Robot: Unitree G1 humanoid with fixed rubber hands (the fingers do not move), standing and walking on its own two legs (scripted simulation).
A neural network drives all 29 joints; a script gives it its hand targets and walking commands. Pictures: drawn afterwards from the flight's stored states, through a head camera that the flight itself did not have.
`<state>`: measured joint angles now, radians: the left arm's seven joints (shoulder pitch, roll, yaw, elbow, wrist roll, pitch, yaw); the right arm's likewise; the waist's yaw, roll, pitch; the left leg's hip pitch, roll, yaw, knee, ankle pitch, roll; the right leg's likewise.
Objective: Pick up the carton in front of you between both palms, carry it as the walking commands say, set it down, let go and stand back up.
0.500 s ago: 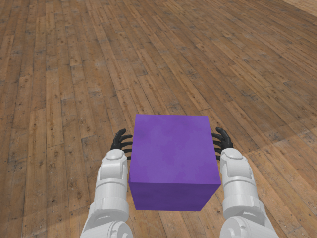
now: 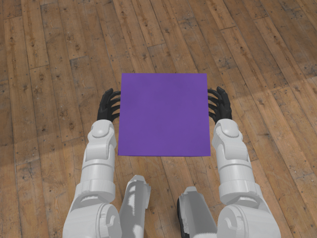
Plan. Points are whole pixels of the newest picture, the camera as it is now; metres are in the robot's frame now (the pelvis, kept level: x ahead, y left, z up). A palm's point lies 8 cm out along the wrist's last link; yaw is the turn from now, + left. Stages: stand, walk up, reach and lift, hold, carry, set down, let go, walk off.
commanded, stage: set down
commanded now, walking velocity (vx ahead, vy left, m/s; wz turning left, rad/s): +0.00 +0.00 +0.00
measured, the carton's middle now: (163, 122) +0.42 +0.04 -0.15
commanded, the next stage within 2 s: none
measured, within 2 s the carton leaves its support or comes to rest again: rests again in 1.58 s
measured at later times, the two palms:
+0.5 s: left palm (112, 126) +0.41 +0.22 -0.24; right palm (198, 123) +0.45 -0.08 -0.23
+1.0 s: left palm (116, 130) +0.43 +0.23 -0.38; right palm (187, 125) +0.48 -0.06 -0.37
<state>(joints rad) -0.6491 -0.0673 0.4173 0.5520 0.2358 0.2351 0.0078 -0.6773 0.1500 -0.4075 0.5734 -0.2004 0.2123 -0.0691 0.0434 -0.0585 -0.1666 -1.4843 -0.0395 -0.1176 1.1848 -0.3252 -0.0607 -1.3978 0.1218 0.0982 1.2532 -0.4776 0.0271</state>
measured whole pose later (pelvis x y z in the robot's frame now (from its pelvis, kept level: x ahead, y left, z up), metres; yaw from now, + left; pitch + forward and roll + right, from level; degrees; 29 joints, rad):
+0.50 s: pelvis -0.02 +0.01 -0.13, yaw -3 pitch +46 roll -4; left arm -0.85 0.03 0.38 0.66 0.14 0.21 0.06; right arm -0.91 0.03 -0.34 0.73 -0.10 0.16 -0.12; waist 0.07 -0.06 -0.16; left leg -2.03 -0.09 -0.13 1.65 -0.42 -0.06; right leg -1.92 0.17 0.09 1.71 -0.60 0.08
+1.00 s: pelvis -0.05 +0.01 -0.23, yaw -4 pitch +45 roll -2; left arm -1.15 0.16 0.41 0.81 0.11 0.21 0.07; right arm -1.27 -0.09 -0.29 0.94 -0.06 0.17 -0.17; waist 0.12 -0.09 0.10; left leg -2.31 -0.09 -0.13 1.96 -0.43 -0.10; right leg -2.21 0.23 0.08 2.04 -0.61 0.11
